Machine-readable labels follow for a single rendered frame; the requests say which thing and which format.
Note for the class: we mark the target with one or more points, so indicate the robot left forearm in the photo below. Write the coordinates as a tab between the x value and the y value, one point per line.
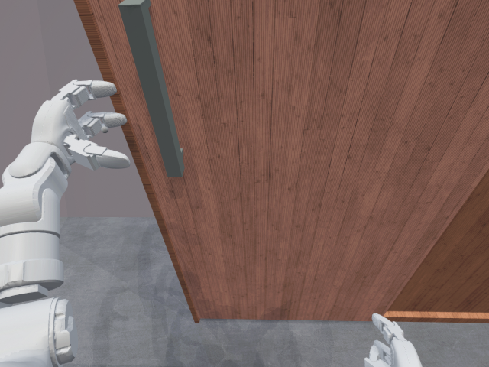
30	223

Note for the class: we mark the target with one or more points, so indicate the handle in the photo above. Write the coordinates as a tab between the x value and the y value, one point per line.
137	21

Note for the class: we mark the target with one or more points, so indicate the left robot upper arm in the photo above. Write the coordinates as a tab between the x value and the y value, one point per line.
38	334

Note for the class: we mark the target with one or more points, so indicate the left robot hand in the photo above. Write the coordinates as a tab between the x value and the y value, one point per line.
55	123

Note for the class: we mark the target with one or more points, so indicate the wardrobe door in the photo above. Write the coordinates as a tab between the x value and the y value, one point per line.
454	276
327	144

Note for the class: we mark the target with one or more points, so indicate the right robot hand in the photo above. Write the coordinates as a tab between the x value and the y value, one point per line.
401	352

